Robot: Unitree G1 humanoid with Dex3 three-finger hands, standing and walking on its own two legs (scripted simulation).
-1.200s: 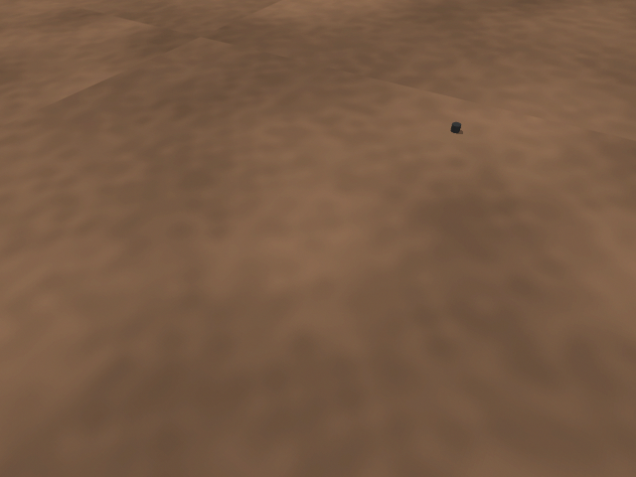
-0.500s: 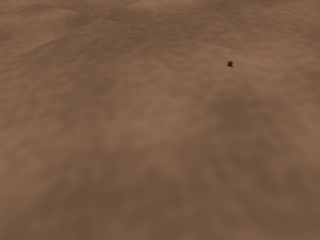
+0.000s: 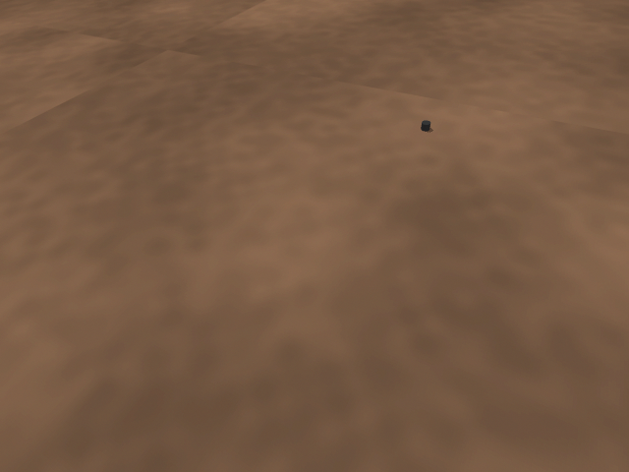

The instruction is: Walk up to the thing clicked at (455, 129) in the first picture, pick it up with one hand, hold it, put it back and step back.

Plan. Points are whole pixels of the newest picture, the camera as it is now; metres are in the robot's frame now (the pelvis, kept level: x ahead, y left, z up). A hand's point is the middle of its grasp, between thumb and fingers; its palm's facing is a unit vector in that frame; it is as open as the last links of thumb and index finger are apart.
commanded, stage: walk up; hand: left
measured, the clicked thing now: (425, 125) +2.15 -0.58 -0.76
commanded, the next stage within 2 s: none
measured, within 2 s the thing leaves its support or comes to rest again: neither
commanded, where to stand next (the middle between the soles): +1.95 -0.16 m, yaw -97 degrees
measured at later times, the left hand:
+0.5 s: hand (264, 373) +0.32 +0.13 -0.12, palm faces -0.30 -0.84 -0.45, open 7.4 cm
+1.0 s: hand (333, 179) +0.85 +0.00 -0.13, palm faces -0.69 -0.58 -0.44, open 7.4 cm
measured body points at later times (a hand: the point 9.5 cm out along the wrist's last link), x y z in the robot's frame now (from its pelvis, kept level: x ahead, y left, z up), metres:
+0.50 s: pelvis +0.19 -0.11 -0.01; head +0.17 -0.17 +0.43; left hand +0.34 +0.17 -0.09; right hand +0.23 -0.46 -0.14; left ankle +0.27 +0.02 -0.67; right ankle +0.15 -0.23 -0.74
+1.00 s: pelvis +0.56 -0.13 +0.00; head +0.59 -0.15 +0.45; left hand +0.88 +0.03 -0.10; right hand +0.36 -0.42 -0.09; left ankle +0.60 -0.08 -0.74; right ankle +0.45 -0.25 -0.65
